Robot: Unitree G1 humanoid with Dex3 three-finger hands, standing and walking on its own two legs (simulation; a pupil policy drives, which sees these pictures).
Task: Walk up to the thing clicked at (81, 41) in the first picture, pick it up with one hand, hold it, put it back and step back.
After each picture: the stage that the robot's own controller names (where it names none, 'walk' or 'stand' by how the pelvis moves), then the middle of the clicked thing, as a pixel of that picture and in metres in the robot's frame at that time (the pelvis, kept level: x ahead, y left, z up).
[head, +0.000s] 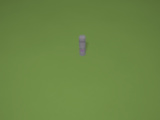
stand; (82, 45) +1.32 +0.05 -0.65
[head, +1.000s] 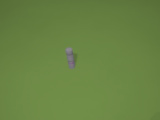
walk; (70, 58) +1.18 +0.27 -0.63
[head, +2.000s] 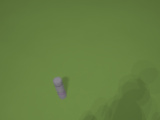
walk; (60, 88) +0.77 +0.31 -0.64
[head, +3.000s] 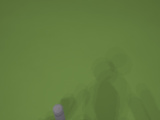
walk; (59, 116) +0.51 +0.22 -0.64
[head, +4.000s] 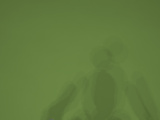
stand; out of the picture +0.40 +0.23 -0.65
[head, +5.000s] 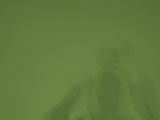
stand; out of the picture +0.39 +0.21 -0.65
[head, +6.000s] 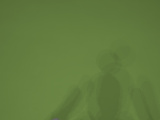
stand; out of the picture +0.43 +0.22 -0.66
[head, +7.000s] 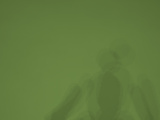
stand; out of the picture +0.41 +0.23 -0.66
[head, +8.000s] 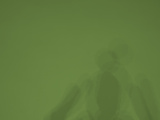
go down; out of the picture +0.40 +0.23 -0.66
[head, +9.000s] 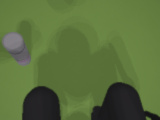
go down; (19, 51) +0.48 +0.25 -0.29
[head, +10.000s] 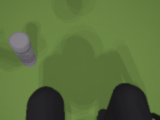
approach; (25, 52) +0.49 +0.24 -0.26
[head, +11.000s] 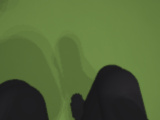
close in; out of the picture +0.48 +0.28 -0.17
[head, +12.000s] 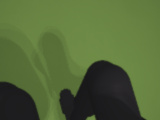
close; out of the picture +0.47 +0.30 -0.16
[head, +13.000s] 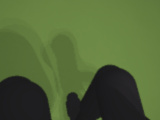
lift; out of the picture +0.40 +0.27 -0.17
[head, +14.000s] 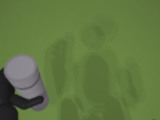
lift; (32, 88) +0.32 +0.18 +0.02
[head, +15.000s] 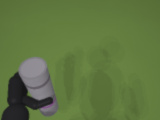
hold; (42, 91) +0.32 +0.15 +0.05
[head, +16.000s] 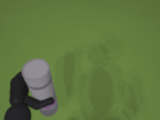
hold; (43, 91) +0.32 +0.15 +0.03
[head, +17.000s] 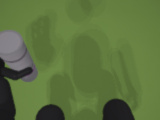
crouch; (20, 61) +0.42 +0.20 -0.05
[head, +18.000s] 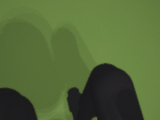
lower; out of the picture +0.47 +0.26 -0.17
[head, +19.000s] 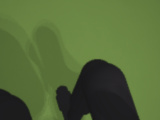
lower; out of the picture +0.47 +0.28 -0.17
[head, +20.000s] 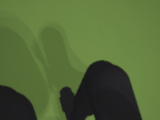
lower; out of the picture +0.46 +0.28 -0.17
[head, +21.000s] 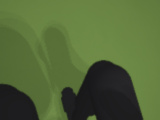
lower; out of the picture +0.46 +0.28 -0.17
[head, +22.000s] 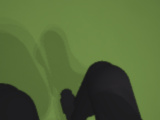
rest; out of the picture +0.45 +0.28 -0.17
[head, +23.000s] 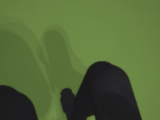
withdraw; out of the picture +0.47 +0.25 -0.18
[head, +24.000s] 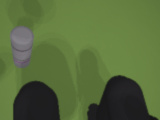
walk; (22, 50) +0.46 +0.21 -0.21
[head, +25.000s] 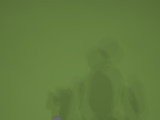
stand; out of the picture +0.40 +0.17 -0.57
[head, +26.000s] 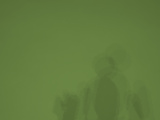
stand; out of the picture +0.40 +0.17 -0.60
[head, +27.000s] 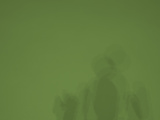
stand; out of the picture +0.40 +0.17 -0.60
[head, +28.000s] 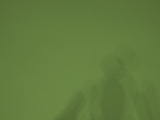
stand; out of the picture +0.41 +0.16 -0.65
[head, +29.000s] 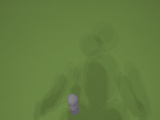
walk; (73, 105) +0.49 +0.11 -0.63
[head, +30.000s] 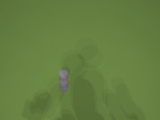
walk; (63, 81) +0.68 +0.14 -0.63
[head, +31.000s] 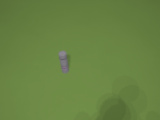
stand; (64, 62) +0.98 +0.24 -0.63
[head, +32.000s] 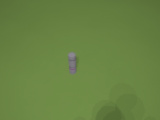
stand; (72, 63) +1.01 +0.15 -0.65
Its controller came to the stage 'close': yes
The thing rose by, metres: 0.68
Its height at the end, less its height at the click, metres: +0.00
